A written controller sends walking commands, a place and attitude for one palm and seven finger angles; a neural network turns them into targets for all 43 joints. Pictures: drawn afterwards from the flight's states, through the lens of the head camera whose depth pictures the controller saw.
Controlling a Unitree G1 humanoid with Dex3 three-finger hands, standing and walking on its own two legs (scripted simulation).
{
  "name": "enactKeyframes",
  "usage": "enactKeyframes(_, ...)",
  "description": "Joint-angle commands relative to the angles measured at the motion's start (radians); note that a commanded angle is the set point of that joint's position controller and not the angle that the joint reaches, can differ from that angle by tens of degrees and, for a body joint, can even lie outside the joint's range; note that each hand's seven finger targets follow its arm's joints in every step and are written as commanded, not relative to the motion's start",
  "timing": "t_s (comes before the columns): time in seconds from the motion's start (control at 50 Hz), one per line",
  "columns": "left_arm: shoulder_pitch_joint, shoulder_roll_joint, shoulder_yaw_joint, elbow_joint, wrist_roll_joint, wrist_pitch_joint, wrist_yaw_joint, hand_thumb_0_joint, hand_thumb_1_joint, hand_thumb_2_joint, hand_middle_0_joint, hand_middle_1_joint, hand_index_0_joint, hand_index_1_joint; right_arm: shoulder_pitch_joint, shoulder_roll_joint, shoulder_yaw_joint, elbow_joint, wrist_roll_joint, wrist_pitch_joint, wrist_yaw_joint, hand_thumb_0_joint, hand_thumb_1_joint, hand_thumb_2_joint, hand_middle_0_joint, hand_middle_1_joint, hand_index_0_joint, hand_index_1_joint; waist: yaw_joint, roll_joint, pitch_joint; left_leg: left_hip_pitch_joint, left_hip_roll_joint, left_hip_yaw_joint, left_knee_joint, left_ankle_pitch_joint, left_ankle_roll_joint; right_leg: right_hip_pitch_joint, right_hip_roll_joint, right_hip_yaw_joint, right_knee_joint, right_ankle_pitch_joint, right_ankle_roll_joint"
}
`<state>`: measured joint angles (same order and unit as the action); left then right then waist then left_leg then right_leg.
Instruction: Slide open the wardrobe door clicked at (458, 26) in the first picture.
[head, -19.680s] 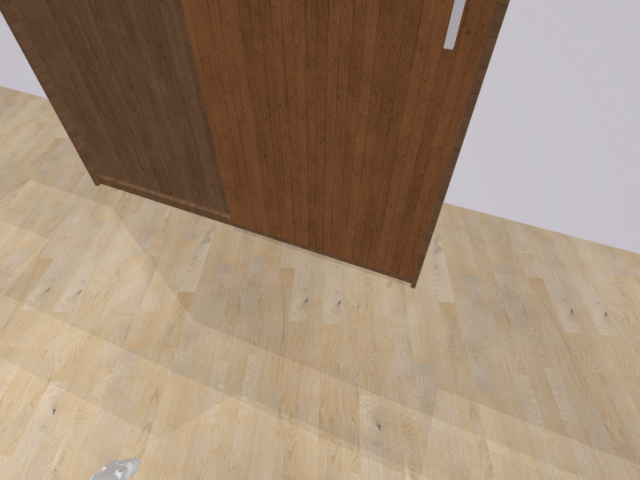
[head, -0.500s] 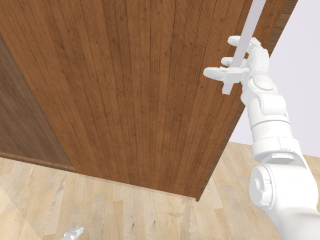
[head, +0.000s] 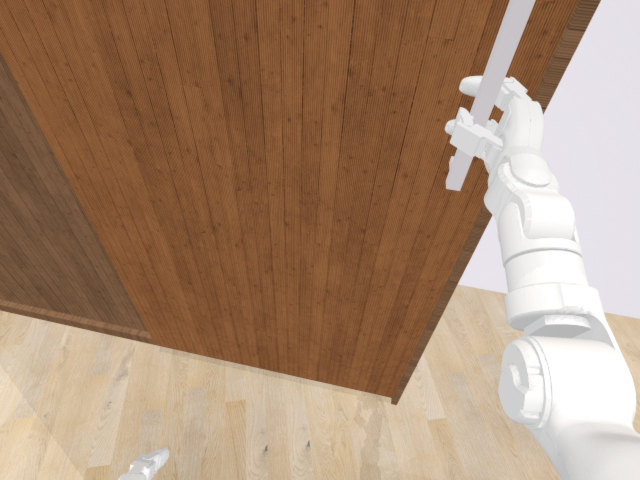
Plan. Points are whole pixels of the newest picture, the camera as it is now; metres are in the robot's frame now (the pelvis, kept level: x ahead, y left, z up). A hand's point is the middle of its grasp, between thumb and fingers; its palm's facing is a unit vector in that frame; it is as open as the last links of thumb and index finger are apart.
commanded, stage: grip the handle and tug to test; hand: right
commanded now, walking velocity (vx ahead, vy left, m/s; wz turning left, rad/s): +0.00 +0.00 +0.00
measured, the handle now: (484, 90) +0.51 -0.14 +0.27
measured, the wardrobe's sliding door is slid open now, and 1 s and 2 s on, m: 0.00 0.00 0.00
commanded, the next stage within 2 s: tug the door sideways, standing still in 0.72 s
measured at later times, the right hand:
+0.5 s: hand (460, 131) +0.46 -0.11 +0.25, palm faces +0.13 +0.99 +0.04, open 5.7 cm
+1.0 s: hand (460, 130) +0.46 -0.11 +0.25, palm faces +0.13 +0.99 +0.03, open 5.8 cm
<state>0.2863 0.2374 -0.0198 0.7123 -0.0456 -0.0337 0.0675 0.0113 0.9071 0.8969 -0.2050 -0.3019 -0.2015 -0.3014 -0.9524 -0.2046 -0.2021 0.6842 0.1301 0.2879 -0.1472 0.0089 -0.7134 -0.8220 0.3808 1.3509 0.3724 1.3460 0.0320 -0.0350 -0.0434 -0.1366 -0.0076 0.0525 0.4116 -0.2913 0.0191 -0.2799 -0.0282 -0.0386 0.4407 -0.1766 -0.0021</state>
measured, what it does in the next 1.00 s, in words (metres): shifts its weight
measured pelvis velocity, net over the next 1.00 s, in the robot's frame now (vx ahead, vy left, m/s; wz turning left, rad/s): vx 0.06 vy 0.01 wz -0.02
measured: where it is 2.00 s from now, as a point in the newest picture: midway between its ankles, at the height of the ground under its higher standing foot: outside the picture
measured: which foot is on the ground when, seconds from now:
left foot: down 0.00-1.00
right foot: down 0.00-1.00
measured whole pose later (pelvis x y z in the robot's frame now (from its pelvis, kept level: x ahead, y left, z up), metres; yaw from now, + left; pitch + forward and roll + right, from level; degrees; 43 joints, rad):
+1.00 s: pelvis +0.06 +0.01 +0.00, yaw -1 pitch +2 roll +0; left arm 0.16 0.25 -0.02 0.66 -0.04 0.05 0.05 0.01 0.91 0.90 -0.20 -0.30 -0.20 -0.30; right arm -0.67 -0.13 -0.15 0.11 0.16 0.56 -0.15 0.01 -0.74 -0.83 0.33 1.38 0.34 1.32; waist -0.02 -0.03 -0.08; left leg -0.05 -0.01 0.07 0.40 -0.33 0.02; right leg -0.19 -0.02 -0.02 0.42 -0.25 0.01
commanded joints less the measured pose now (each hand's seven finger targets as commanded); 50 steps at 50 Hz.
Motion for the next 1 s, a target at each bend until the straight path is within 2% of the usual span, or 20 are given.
enactKeyframes(0.0, -0.061, 0.129, 0.048, -0.129, -0.002, -0.042, 0.003, 0.000, 0.900, 0.900, -0.200, -0.300, -0.200, -0.300, -0.549, -0.120, 0.016, -0.266, 0.014, -0.069, 0.026, 0.000, -0.900, -0.900, 0.450, 1.400, 0.450, 1.400, 0.006, 0.070, -0.338, -0.042, -0.024, -0.014, -0.046, 0.379, 0.002, 0.297, 0.021, 0.042, 0.009, 0.279, -0.046)
enactKeyframes(0.04, -0.068, 0.122, 0.045, -0.132, -0.002, -0.043, 0.002, 0.000, 0.900, 0.900, -0.200, -0.300, -0.200, -0.300, -0.580, -0.109, 0.027, -0.304, 0.011, -0.069, 0.024, 0.000, -0.900, -0.900, 0.450, 1.400, 0.450, 1.400, 0.006, 0.047, -0.355, -0.034, -0.023, -0.015, -0.037, 0.399, 0.004, 0.303, 0.024, 0.042, 0.009, 0.293, -0.045)
enactKeyframes(0.1, -0.076, 0.129, 0.047, -0.136, -0.001, -0.038, 0.001, 0.000, 0.900, 0.900, -0.200, -0.300, -0.200, -0.300, -0.526, -0.144, -0.012, -0.316, 0.021, -0.063, 0.023, 0.000, -0.900, -0.900, 0.450, 1.400, 0.450, 1.400, -0.010, 0.067, -0.371, 0.002, -0.022, -0.016, -0.040, 0.436, 0.003, 0.299, 0.027, 0.036, 0.012, 0.317, -0.047)
enactKeyframes(0.22, -0.094, 0.125, 0.041, -0.144, -0.002, -0.026, 0.005, 0.000, 0.900, 0.900, -0.200, -0.300, -0.200, -0.300, -0.497, -0.154, -0.022, -0.332, 0.025, -0.045, 0.034, 0.000, -0.900, -0.900, 0.450, 1.400, 0.450, 1.400, -0.012, 0.086, -0.332, 0.019, -0.018, -0.015, -0.039, 0.472, 0.000, 0.276, 0.030, 0.029, 0.004, 0.323, -0.050)
enactKeyframes(0.26, -0.094, 0.120, 0.039, -0.144, -0.001, -0.024, 0.006, 0.000, 0.900, 0.900, -0.200, -0.300, -0.200, -0.300, -0.520, -0.142, -0.010, -0.338, 0.022, -0.038, 0.034, 0.000, -0.900, -0.900, 0.450, 1.400, 0.450, 1.400, -0.007, 0.060, -0.325, 0.003, -0.018, -0.016, -0.039, 0.469, 0.000, 0.282, 0.032, 0.028, 0.008, 0.321, -0.047)
enactKeyframes(0.3, -0.098, 0.124, 0.042, -0.149, -0.001, -0.021, 0.004, 0.000, 0.900, 0.900, -0.200, -0.300, -0.200, -0.300, -0.476, -0.148, -0.021, -0.343, 0.022, -0.035, 0.031, 0.000, -0.900, -0.900, 0.450, 1.400, 0.450, 1.400, -0.017, 0.069, -0.330, 0.014, -0.019, -0.014, -0.041, 0.474, 0.001, 0.290, 0.029, 0.028, 0.010, 0.337, -0.048)
enactKeyframes(0.34, -0.111, 0.117, 0.040, -0.159, -0.002, -0.018, 0.002, 0.000, 0.900, 0.900, -0.200, -0.300, -0.200, -0.300, -0.471, -0.142, -0.016, -0.401, 0.021, -0.033, 0.030, 0.000, -0.900, -0.900, 0.450, 1.400, 0.450, 1.400, -0.021, 0.036, -0.359, 0.028, -0.016, -0.016, -0.030, 0.507, 0.004, 0.308, 0.031, 0.027, 0.013, 0.369, -0.046)
enactKeyframes(0.36, -0.114, 0.115, 0.042, -0.164, -0.001, -0.016, 0.000, 0.000, 0.900, 0.900, -0.200, -0.300, -0.200, -0.300, -0.443, -0.148, -0.029, -0.425, 0.021, -0.033, 0.028, 0.000, -0.900, -0.900, 0.450, 1.400, 0.450, 1.400, -0.029, 0.038, -0.377, 0.046, -0.016, -0.016, -0.026, 0.527, 0.005, 0.313, 0.032, 0.027, 0.015, 0.386, -0.045)
enactKeyframes(0.38, -0.126, 0.112, 0.040, -0.172, -0.002, -0.015, -0.003, 0.000, 0.900, 0.900, -0.200, -0.300, -0.200, -0.300, -0.410, -0.112, -0.003, -0.432, 0.026, -0.026, 0.032, 0.000, -0.900, -0.900, 0.450, 1.400, 0.450, 1.400, -0.030, 0.042, -0.365, 0.044, -0.016, -0.014, -0.025, 0.543, 0.003, 0.312, 0.032, 0.024, 0.015, 0.392, -0.046)
enactKeyframes(0.42, -0.135, 0.117, 0.041, -0.183, -0.001, -0.009, -0.006, 0.000, 0.900, 0.900, -0.200, -0.300, -0.200, -0.300, -0.353, -0.134, -0.028, -0.468, 0.032, -0.021, 0.034, 0.000, -0.900, -0.900, 0.450, 1.400, 0.450, 1.400, -0.043, 0.062, -0.377, 0.080, -0.015, -0.011, -0.018, 0.578, 0.002, 0.307, 0.032, 0.024, 0.013, 0.421, -0.046)
enactKeyframes(0.48, -0.152, 0.117, 0.042, -0.192, -0.002, -0.002, -0.006, 0.000, 0.900, 0.900, -0.200, -0.300, -0.200, -0.300, -0.321, -0.139, -0.034, -0.531, 0.035, -0.004, 0.041, 0.000, -0.900, -0.900, 0.450, 1.400, 0.450, 1.400, -0.043, 0.096, -0.384, 0.096, -0.012, -0.011, -0.014, 0.643, -0.006, 0.314, 0.033, 0.016, 0.015, 0.441, -0.048)
enactKeyframes(0.52, -0.169, 0.118, 0.041, -0.208, -0.001, 0.006, -0.008, 0.000, 0.900, 0.900, -0.200, -0.300, -0.200, -0.300, -0.254, -0.169, -0.068, -0.590, 0.040, 0.004, 0.043, 0.000, -0.900, -0.900, 0.450, 1.400, 0.450, 1.400, -0.061, 0.088, -0.409, 0.138, -0.007, -0.014, -0.007, 0.688, -0.007, 0.313, 0.035, 0.014, 0.012, 0.469, -0.048)
enactKeyframes(0.56, -0.192, 0.109, 0.038, -0.225, -0.005, 0.013, -0.013, 0.000, 0.900, 0.900, -0.200, -0.300, -0.200, -0.300, -0.196, -0.142, -0.050, -0.666, 0.041, 0.022, 0.046, 0.000, -0.900, -0.900, 0.450, 1.400, 0.450, 1.400, -0.069, 0.050, -0.417, 0.145, -0.007, -0.012, 0.004, 0.727, -0.006, 0.329, 0.035, 0.006, 0.019, 0.505, -0.044)
enactKeyframes(0.58, -0.196, 0.106, 0.038, -0.227, -0.005, 0.014, -0.014, 0.000, 0.900, 0.900, -0.200, -0.300, -0.200, -0.300, -0.181, -0.109, -0.024, -0.688, 0.043, 0.033, 0.048, 0.000, -0.900, -0.900, 0.450, 1.400, 0.450, 1.400, -0.062, 0.057, -0.412, 0.137, -0.008, -0.007, 0.004, 0.736, -0.007, 0.339, 0.034, 0.006, 0.023, 0.522, -0.043)
enactKeyframes(0.64, -0.219, 0.110, 0.036, -0.242, -0.006, 0.025, -0.020, 0.000, 0.900, 0.900, -0.200, -0.300, -0.200, -0.300, -0.076, -0.144, -0.062, -0.762, 0.049, 0.065, 0.045, 0.000, -0.900, -0.900, 0.450, 1.400, 0.450, 1.400, -0.081, 0.068, -0.404, 0.161, -0.006, -0.006, 0.009, 0.773, -0.009, 0.325, 0.032, 0.005, 0.021, 0.535, -0.041)
enactKeyframes(0.7, -0.240, 0.111, 0.034, -0.255, -0.006, 0.035, -0.023, 0.000, 0.900, 0.900, -0.200, -0.300, -0.200, -0.300, -0.015, -0.127, -0.049, -0.817, 0.056, 0.103, 0.045, 0.000, -0.900, -0.900, 0.450, 1.400, 0.450, 1.400, -0.084, 0.069, -0.394, 0.169, -0.001, -0.004, 0.011, 0.794, -0.015, 0.318, 0.029, 0.001, 0.021, 0.538, -0.038)
enactKeyframes(0.8, -0.259, 0.110, 0.032, -0.258, -0.006, 0.047, -0.025, 0.000, 0.900, 0.900, -0.200, -0.300, -0.200, -0.300, 0.018, -0.099, -0.022, -0.888, 0.056, 0.162, 0.039, 0.000, -0.900, -0.900, 0.450, 1.400, 0.450, 1.400, -0.076, 0.080, -0.382, 0.158, -0.002, 0.001, 0.017, 0.800, -0.015, 0.326, 0.028, 0.005, 0.027, 0.563, -0.037)
enactKeyframes(0.82, -0.255, 0.113, 0.031, -0.244, -0.005, 0.050, -0.021, 0.000, 0.900, 0.900, -0.200, -0.300, -0.200, -0.300, -0.038, -0.141, -0.052, -0.877, 0.053, 0.171, 0.035, 0.000, -0.900, -0.900, 0.450, 1.400, 0.450, 1.400, -0.066, 0.084, -0.373, 0.149, -0.003, -0.002, 0.014, 0.805, -0.015, 0.325, 0.029, 0.007, 0.024, 0.554, -0.037)
enactKeyframes(0.92, -0.235, 0.108, 0.032, -0.197, -0.003, 0.041, -0.012, 0.000, 0.900, 0.900, -0.200, -0.300, -0.200, -0.300, -0.258, -0.030, 0.059, -0.780, 0.044, 0.207, 0.013, 0.000, -0.900, -0.900, 0.450, 1.400, 0.450, 1.400, -0.012, 0.059, -0.312, 0.064, -0.008, 0.000, 0.006, 0.750, -0.013, 0.332, 0.034, 0.015, 0.043, 0.524, -0.040)
enactKeyframes(0.98, -0.225, 0.098, 0.033, -0.182, 0.003, 0.038, -0.012, 0.000, 0.900, 0.900, -0.200, -0.300, -0.200, -0.300, -0.300, 0.023, 0.103, -0.746, 0.031, 0.209, 0.001, 0.000, -0.900, -0.900, 0.450, 1.400, 0.450, 1.400, -0.005, 0.027, -0.333, 0.046, -0.008, 0.005, 0.022, 0.752, -0.009, 0.353, 0.040, 0.026, 0.061, 0.566, -0.038)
